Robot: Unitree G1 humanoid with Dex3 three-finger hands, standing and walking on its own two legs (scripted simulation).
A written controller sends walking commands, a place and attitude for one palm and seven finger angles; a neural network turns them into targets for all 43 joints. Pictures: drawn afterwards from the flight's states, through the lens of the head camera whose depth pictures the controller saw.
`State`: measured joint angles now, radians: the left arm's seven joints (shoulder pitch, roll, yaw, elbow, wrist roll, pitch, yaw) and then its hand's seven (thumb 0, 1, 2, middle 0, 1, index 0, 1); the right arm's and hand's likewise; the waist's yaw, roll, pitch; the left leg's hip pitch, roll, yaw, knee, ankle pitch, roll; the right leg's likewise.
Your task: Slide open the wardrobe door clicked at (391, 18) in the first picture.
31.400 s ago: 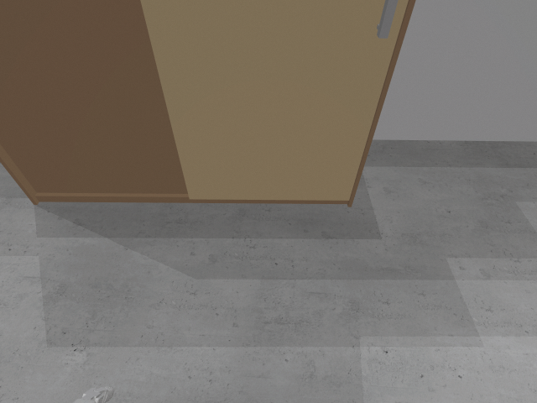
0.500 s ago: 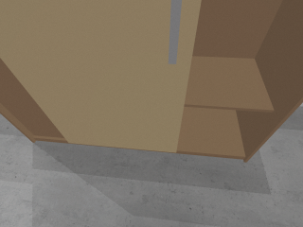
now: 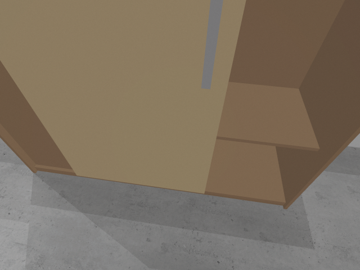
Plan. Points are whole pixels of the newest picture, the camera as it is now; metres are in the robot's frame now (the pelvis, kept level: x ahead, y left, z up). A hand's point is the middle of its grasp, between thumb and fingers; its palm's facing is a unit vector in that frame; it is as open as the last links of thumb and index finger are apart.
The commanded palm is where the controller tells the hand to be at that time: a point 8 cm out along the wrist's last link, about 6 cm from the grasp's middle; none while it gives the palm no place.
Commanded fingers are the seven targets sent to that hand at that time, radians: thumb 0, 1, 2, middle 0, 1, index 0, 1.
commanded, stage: let the arm hang, fingers relaxed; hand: right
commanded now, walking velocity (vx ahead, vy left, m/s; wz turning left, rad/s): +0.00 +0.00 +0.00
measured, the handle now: (212, 35) +0.63 -0.03 +0.22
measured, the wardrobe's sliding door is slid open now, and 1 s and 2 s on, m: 0.47 0.47 0.47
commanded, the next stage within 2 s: look to check the result in 0.18 s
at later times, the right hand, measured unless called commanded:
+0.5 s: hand out of the picture +0.02 -0.16 -0.18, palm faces +0.01 +0.98 -0.18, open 7.4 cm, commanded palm none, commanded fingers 0.00 -0.90 -0.90 0.20 0.30 0.20 0.30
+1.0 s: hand out of the picture +0.03 -0.16 -0.18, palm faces +0.01 +0.98 -0.18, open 7.4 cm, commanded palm none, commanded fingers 0.00 -0.90 -0.90 0.20 0.30 0.20 0.30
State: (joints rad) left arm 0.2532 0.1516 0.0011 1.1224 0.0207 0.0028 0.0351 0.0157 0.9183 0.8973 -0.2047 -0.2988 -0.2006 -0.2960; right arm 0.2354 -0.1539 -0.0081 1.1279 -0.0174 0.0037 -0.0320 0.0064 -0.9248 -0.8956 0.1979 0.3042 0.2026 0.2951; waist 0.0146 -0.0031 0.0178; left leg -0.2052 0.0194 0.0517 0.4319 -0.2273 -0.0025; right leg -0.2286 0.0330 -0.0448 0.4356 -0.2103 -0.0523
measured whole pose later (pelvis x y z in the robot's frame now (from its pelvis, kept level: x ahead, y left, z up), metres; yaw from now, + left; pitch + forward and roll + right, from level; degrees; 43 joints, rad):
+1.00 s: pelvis +0.03 +0.01 +0.00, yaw +0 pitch +0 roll +0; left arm 0.24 0.15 -0.01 1.16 0.01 -0.01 0.04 0.01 0.91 0.90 -0.20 -0.30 -0.20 -0.30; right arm 0.24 -0.15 0.00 1.15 -0.01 0.00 -0.03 0.00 -0.91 -0.90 0.20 0.30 0.20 0.29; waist 0.01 0.01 0.04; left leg -0.12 0.01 0.05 0.38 -0.24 0.00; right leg -0.15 0.03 -0.04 0.38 -0.23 -0.04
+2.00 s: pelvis +0.03 +0.00 +0.00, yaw +0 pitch -1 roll +0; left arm 0.22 0.16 -0.01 1.16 0.01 -0.01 0.04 0.01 0.90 0.90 -0.20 -0.30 -0.20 -0.30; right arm 0.23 -0.17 0.00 1.15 -0.01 -0.01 -0.03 0.00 -0.90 -0.90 0.20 0.30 0.20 0.29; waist 0.01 0.01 0.05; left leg -0.11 0.01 0.05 0.36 -0.24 0.00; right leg -0.13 0.03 -0.05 0.36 -0.22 -0.04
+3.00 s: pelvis +0.02 +0.01 +0.01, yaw +0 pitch -1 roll +0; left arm 0.18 0.21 -0.01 1.16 0.01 -0.01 0.03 0.01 0.90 0.90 -0.20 -0.30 -0.20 -0.30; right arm 0.19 -0.22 0.00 1.15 -0.01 -0.01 -0.02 0.00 -0.90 -0.90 0.20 0.30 0.20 0.30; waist 0.01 0.01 0.05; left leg -0.10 0.01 0.05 0.33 -0.21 0.01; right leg -0.12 0.03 -0.04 0.33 -0.19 -0.04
